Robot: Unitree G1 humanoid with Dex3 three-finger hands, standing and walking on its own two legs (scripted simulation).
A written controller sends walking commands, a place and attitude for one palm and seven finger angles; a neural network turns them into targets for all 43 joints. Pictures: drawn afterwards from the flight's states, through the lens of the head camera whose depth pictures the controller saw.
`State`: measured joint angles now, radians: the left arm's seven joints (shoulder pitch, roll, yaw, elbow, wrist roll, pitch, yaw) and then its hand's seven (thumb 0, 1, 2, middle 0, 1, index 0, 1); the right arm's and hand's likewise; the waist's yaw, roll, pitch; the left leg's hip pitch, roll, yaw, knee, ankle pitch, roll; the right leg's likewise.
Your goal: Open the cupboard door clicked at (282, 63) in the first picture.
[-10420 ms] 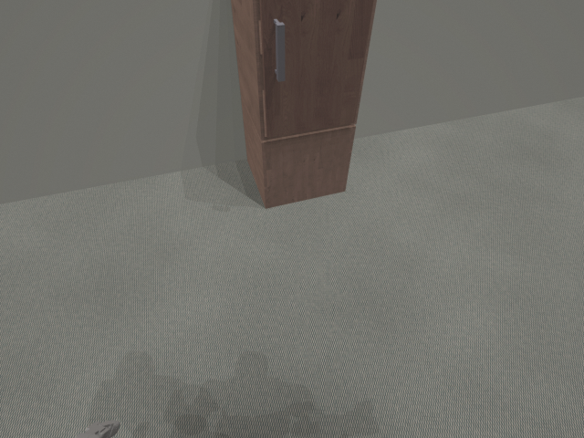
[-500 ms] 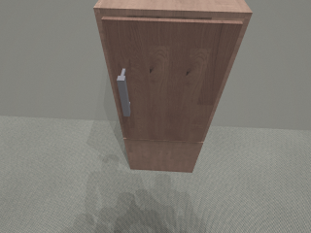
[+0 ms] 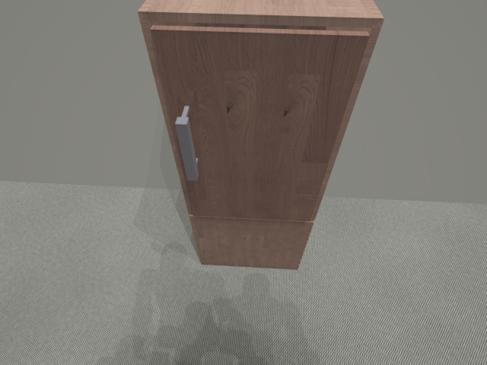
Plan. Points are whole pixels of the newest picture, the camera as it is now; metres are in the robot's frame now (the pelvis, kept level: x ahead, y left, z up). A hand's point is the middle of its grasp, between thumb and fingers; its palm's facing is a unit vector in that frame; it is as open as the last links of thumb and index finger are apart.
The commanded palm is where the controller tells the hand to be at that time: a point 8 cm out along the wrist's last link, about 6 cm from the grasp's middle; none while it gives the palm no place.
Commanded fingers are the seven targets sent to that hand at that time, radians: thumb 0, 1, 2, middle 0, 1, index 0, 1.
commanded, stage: raise the hand with hooked fingers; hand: left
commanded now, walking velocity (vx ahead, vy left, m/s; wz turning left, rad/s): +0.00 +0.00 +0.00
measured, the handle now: (189, 145) +0.57 +0.16 +0.01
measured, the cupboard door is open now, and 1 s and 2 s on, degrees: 0 0 0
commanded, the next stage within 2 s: none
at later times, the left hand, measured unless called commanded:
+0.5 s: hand out of the picture +0.11 +0.20 -0.06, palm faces +0.09 -1.00 +0.00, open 8.9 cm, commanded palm +0.12 +0.25 -0.04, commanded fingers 0.00 0.32 0.65 -0.24 -0.68 -0.24 -0.68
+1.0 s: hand (88, 329) +0.17 +0.26 -0.02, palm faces +0.04 -1.00 -0.07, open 12.0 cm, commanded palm +0.15 +0.30 -0.01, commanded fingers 0.00 -0.27 0.40 -0.28 -1.05 -0.28 -1.05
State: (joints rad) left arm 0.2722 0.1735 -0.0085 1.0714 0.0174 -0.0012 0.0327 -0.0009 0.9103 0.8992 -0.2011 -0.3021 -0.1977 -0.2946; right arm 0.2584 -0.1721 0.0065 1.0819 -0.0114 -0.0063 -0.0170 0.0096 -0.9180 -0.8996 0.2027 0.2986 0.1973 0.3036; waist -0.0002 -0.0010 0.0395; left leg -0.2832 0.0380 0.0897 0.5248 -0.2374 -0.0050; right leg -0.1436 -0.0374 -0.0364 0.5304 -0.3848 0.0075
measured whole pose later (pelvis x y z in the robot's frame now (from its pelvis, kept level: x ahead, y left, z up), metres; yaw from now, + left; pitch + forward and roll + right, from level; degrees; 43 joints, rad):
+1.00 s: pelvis -0.06 +0.02 -0.07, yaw +1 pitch +12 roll -4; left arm 0.25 0.30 0.32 0.15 -0.33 -0.39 -0.37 0.00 -0.04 0.50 -0.27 -0.91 -0.26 -0.90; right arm 0.31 -0.26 -0.01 0.61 0.03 -0.22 -0.07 0.02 -0.91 -0.90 0.21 0.30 0.20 0.30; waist -0.01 0.04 -0.10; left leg -0.93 0.07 0.01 1.08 -0.37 0.03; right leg -0.75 -0.02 -0.08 1.07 -0.53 0.02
